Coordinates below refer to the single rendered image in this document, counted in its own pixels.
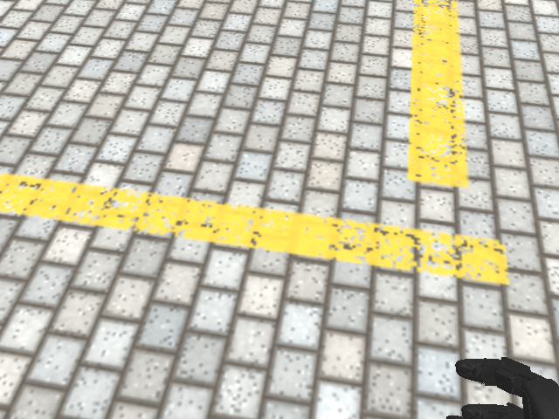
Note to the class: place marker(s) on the robot right hand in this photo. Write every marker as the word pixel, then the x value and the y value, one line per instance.
pixel 540 396

